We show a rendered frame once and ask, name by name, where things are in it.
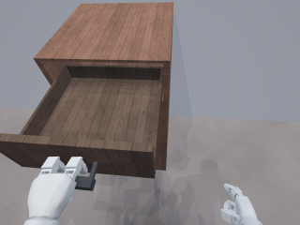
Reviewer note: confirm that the robot left hand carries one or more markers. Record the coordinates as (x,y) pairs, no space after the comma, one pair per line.
(52,190)

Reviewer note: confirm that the cabinet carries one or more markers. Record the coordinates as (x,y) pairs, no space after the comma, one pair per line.
(116,34)

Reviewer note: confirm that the handle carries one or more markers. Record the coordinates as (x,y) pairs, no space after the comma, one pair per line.
(87,182)

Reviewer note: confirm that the drawer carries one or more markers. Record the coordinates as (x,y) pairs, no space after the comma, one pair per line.
(105,114)

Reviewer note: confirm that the robot right hand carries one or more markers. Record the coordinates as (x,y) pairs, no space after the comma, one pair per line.
(234,212)

